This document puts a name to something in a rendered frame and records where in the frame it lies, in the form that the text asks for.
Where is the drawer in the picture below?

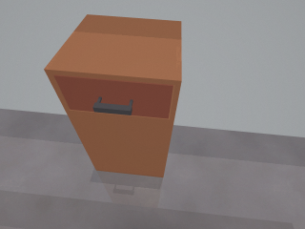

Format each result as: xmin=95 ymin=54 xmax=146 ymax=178
xmin=54 ymin=74 xmax=173 ymax=119

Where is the handle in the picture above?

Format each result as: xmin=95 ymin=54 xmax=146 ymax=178
xmin=92 ymin=96 xmax=133 ymax=115

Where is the cabinet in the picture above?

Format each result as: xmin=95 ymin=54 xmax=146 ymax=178
xmin=44 ymin=14 xmax=182 ymax=177

